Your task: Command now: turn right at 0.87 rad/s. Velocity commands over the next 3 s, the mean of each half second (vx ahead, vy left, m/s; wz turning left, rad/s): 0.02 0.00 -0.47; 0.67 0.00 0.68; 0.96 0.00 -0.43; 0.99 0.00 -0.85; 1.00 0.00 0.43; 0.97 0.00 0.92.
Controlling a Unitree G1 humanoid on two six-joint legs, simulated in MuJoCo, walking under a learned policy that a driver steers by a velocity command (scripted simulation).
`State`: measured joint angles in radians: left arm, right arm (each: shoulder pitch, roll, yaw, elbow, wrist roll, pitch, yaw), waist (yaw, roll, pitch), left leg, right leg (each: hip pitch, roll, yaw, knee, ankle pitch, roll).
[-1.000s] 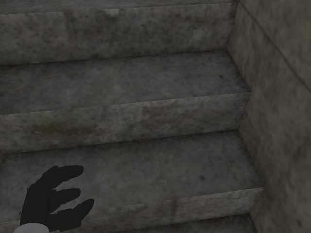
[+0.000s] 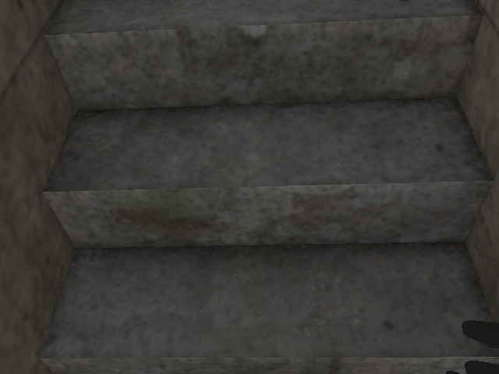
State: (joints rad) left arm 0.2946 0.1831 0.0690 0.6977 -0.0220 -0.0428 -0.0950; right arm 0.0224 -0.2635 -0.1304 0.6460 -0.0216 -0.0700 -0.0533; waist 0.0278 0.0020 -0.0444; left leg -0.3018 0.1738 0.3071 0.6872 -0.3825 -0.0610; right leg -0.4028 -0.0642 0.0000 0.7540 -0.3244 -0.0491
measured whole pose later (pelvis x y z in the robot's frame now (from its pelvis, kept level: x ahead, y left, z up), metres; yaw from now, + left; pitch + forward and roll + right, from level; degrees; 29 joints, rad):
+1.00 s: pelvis +0.26 +0.17 +0.19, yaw +10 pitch +2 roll +0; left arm 0.03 0.06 -0.05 0.55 0.07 -0.05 -0.01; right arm 0.43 -0.15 -0.04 0.96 -0.02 -0.07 -0.07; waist 0.00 -0.11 -0.04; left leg -0.29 -0.19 -0.13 0.64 -0.36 0.10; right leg -1.25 0.00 -0.03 2.16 -0.14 -0.07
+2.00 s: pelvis +0.75 +0.04 +0.56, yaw -24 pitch -1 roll +0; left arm 0.23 0.32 0.12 0.64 0.03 0.05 -0.02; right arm 0.20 -0.28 -0.06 0.78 -0.03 -0.05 -0.02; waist 0.18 -0.02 0.00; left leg -0.02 0.32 0.17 0.84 -0.31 -0.07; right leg -0.55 -0.04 -0.06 0.94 -0.24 -0.14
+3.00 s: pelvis +1.14 -0.08 +0.79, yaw +16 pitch +5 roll +5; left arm 0.33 0.21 0.02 0.83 -0.04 -0.06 0.06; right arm 0.07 -0.31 -0.07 0.56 -0.06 0.10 0.01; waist -0.07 0.03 0.04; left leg -0.90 -0.23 0.06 1.55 -0.87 0.16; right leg -0.09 -0.21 -0.03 0.89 -0.09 0.04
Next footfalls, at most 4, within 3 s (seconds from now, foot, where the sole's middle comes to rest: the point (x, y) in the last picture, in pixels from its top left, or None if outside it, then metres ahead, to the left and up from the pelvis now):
0.74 left None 0.26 0.23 -0.56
1.24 right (192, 308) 0.51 0.18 -0.37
1.52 left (110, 181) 0.68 0.33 -0.18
2.02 right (336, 133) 0.80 -0.12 -0.18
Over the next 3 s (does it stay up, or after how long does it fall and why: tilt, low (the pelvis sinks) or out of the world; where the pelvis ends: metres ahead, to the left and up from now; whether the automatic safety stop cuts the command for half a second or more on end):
stays up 1.14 -0.08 0.79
